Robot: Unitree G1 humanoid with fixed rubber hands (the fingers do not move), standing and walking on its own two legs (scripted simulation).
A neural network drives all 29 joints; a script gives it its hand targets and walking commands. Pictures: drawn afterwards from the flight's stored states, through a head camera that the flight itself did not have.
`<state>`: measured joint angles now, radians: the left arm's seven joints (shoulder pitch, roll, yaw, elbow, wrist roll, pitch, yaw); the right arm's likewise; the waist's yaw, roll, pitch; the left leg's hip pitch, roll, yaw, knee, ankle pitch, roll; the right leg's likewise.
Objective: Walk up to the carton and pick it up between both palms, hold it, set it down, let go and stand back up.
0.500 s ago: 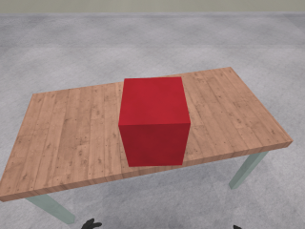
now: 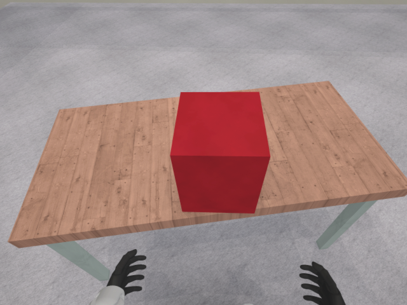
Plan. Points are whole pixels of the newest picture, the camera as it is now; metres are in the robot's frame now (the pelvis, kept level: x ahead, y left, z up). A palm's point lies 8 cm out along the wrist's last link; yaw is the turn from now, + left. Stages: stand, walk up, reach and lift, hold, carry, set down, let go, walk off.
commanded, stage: reach and lift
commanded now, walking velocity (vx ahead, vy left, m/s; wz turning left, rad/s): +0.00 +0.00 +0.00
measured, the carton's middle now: (218, 154) +0.49 -0.02 -0.04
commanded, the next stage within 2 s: none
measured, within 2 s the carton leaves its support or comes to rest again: neither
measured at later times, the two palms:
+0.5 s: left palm (109, 280) +0.20 +0.21 -0.07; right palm (332, 285) +0.18 -0.22 -0.07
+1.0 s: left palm (119, 250) +0.25 +0.20 -0.05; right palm (326, 244) +0.25 -0.23 -0.05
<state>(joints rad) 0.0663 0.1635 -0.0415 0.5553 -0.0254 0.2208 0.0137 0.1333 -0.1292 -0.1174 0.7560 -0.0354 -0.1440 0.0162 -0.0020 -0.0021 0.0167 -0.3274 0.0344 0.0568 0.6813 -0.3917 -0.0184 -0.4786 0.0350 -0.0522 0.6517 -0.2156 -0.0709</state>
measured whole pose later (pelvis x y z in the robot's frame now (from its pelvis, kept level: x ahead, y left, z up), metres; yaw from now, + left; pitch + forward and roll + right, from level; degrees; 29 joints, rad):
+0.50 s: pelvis +0.03 +0.03 +0.01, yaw +1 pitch +4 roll -1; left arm 0.20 0.18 -0.16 0.56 -0.10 -0.17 0.09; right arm 0.16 -0.22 -0.09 0.85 0.13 -0.41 0.11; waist -0.01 0.00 -0.04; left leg -0.31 0.01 0.05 0.64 -0.41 0.01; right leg -0.45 0.02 -0.04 0.61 -0.24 -0.03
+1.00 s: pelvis +0.02 +0.02 +0.00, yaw +2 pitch +10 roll +0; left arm -0.02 0.15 -0.16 0.83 -0.22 -0.51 0.11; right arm -0.07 -0.25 -0.05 0.94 0.24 -0.55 0.10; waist -0.03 0.01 -0.12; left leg -0.46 0.00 0.03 0.71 -0.42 0.01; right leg -0.61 0.01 -0.04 0.69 -0.26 -0.04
